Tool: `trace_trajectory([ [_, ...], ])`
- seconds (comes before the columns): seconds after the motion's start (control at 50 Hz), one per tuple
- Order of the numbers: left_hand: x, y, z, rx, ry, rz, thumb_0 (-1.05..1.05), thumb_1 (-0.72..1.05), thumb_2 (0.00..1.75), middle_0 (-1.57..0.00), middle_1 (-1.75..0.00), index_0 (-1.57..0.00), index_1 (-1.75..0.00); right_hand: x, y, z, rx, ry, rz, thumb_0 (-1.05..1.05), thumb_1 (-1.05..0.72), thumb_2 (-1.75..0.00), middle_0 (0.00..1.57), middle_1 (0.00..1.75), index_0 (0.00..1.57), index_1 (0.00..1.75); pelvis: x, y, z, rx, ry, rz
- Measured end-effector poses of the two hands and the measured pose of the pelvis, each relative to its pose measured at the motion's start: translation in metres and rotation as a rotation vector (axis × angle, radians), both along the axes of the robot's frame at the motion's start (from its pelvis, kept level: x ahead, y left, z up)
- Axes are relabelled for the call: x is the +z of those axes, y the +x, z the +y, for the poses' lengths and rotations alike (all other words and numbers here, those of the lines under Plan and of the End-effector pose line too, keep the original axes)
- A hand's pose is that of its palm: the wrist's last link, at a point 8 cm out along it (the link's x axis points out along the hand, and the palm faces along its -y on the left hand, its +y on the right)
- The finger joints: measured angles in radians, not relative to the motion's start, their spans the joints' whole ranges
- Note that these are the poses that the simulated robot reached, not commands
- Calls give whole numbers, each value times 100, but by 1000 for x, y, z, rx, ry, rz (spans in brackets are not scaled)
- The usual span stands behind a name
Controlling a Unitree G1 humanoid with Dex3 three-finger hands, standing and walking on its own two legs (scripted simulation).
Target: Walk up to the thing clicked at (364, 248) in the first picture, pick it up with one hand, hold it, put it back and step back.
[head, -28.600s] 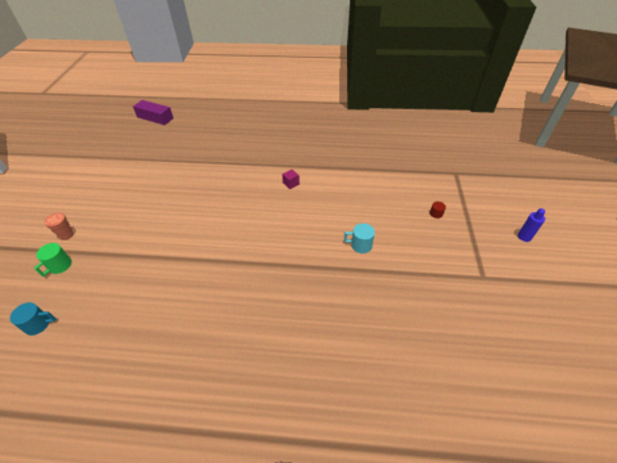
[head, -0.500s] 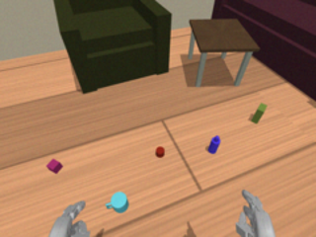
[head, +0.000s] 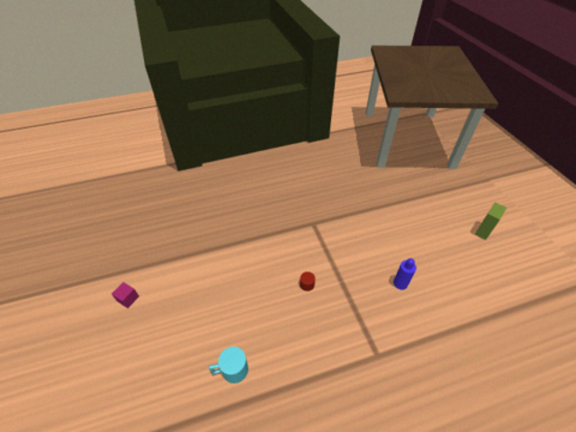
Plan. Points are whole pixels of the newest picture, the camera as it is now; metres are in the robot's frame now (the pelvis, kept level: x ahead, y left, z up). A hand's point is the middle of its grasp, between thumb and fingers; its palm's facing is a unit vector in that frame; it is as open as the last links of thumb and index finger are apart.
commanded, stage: stand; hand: left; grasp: from above
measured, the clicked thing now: (228, 366) +0.44 +0.22 -0.72
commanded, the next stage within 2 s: none
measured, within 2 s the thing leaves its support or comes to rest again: neither
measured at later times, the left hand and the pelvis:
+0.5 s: hand out of the picture +0.04 +0.24 -0.15, palm faces +0.03 -0.94 -0.35, open 7.3 cm; pelvis -0.01 -0.01 +0.01, yaw +0 degrees
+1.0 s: hand out of the picture +0.06 +0.23 -0.14, palm faces +0.02 -0.94 -0.34, open 7.3 cm; pelvis +0.00 -0.02 +0.02, yaw +0 degrees
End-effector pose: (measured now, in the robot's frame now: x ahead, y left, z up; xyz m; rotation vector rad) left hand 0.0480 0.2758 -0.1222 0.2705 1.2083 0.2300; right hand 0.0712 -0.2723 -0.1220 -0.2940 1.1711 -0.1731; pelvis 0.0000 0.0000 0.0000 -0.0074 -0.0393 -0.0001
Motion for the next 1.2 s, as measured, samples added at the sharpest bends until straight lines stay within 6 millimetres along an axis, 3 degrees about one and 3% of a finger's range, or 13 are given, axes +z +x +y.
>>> trace_trajectory([
  [0.18, 4, -19, 1, 26, 0, 66, 0, 91, 90, -20, -30, -21, -30, 3, -6, 3, -14, 17, 31, 1, -91, -90, 20, 30, 20, 30, 9, -1, 0, 4, 2, -27],
  [0.54, 13, -16, 5, 22, 24, 77, 0, 91, 90, -20, -30, -21, -30, 6, -18, -17, -30, 3, 71, 0, -91, -90, 20, 30, 20, 30, 14, -7, -8, 6, 5, -31],
  [0.76, 13, -9, -3, 18, 14, 84, 0, 91, 90, -20, -30, -21, -30, 6, -20, -25, -31, -2, 99, 0, -91, -90, 20, 30, 20, 30, 15, -3, -14, 5, 4, -24],
  [1.2, 17, 18, -4, 3, 16, 53, 0, 91, 90, -20, -30, -21, -30, 10, 0, -32, -22, -10, 74, 0, -91, -90, 20, 30, 20, 30, 16, 7, -19, 2, 3, -12],
])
